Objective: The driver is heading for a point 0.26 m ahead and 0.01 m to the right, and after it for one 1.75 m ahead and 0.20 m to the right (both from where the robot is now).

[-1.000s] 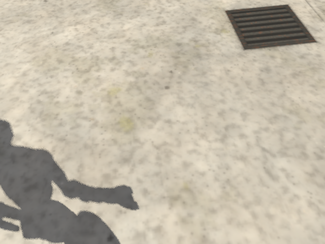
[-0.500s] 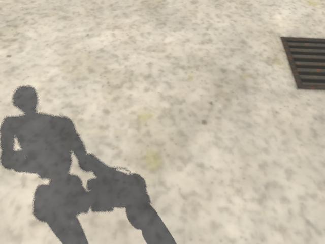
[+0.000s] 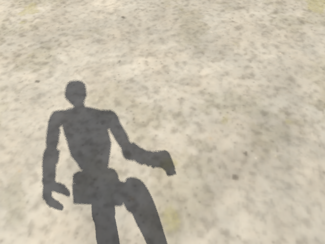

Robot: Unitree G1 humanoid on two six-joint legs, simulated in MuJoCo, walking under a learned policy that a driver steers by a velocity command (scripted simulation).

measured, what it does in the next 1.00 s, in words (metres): walks ahead: left foot, then right foot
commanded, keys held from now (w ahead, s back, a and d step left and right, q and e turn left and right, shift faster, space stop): no key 0.32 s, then w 0.68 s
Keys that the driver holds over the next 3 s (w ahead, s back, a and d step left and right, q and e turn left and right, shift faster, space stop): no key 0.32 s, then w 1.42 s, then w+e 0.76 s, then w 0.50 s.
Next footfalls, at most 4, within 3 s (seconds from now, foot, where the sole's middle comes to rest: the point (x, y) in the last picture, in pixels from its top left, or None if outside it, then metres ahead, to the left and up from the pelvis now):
0.14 left None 0.25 0.13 -0.79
0.46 right None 0.18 -0.10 -0.78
0.82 left None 0.37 0.17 -0.78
1.32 right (200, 192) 0.70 -0.07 -0.78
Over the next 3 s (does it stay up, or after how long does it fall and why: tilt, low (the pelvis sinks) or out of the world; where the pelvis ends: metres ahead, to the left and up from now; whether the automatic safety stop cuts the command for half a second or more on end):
stays up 1.46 -0.09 -0.03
